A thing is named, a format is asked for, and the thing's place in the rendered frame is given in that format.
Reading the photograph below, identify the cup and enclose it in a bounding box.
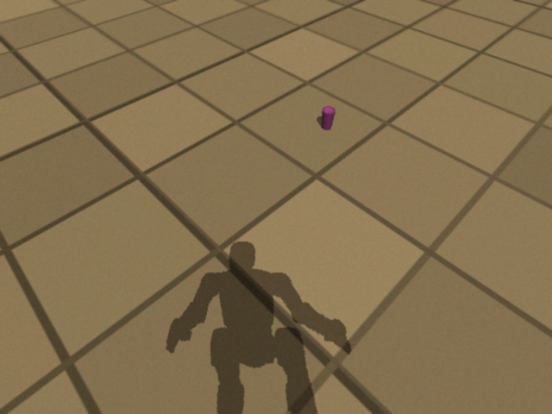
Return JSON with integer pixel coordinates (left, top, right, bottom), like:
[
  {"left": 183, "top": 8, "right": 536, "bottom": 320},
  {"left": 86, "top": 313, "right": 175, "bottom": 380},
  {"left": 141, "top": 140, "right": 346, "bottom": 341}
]
[{"left": 322, "top": 106, "right": 336, "bottom": 130}]

